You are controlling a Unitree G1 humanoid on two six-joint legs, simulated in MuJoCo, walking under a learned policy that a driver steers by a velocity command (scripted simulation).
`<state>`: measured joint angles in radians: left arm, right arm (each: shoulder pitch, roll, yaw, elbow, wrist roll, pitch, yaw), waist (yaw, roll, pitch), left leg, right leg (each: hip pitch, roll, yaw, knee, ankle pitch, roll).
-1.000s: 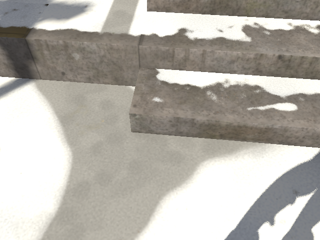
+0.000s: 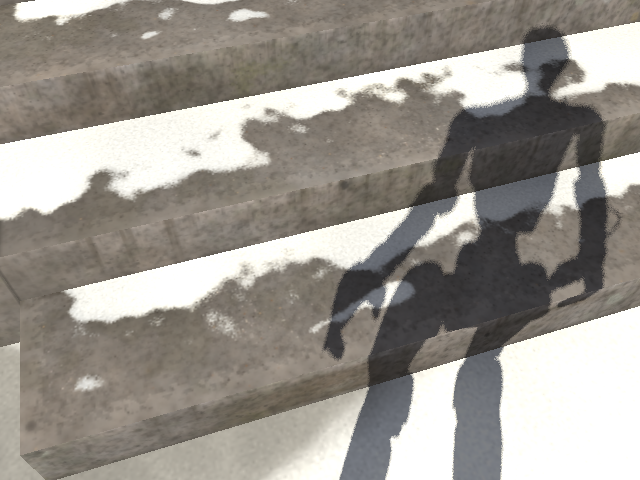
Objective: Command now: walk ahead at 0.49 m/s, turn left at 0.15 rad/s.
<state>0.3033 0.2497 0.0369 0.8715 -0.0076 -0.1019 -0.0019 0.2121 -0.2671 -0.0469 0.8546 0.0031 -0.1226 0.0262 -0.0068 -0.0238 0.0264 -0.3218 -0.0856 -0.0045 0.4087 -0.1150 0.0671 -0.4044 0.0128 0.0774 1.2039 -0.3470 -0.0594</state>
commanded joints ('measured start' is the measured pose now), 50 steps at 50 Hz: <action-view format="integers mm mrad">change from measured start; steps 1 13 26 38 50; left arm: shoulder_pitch -6 -290 -23 59 -84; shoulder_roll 69 124 112 172 -63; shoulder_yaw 17 16 31 45 -4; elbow -94 -222 -138 -91 -142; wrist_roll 17 -3 38 19 26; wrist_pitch -25 -36 -26 27 110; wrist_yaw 4 10 -3 4 18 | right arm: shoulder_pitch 11 152 17 89 258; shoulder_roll -78 -163 -50 -63 -52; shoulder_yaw -8 -37 -14 -13 5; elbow -52 -37 -140 -136 33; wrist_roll -2 28 -51 -67 -40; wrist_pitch -5 32 102 86 29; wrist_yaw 1 -44 25 18 -11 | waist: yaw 31 -14 -1 -72 -4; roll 57 118 -82 5 107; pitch -49 -39 -67 -178 53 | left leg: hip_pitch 166 99 -350 231 212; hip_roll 265 229 134 -18 375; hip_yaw -376 -361 -25 132 -147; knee -246 -99 686 76 -185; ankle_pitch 74 -14 -118 -71 -105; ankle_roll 208 106 -48 61 127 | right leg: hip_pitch -202 78 306 247 -758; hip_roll -110 -17 -278 -220 -3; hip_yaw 25 -3 3 -272 -31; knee -77 -734 -994 -431 834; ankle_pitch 59 320 597 837 -41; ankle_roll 13 77 -99 -25 -17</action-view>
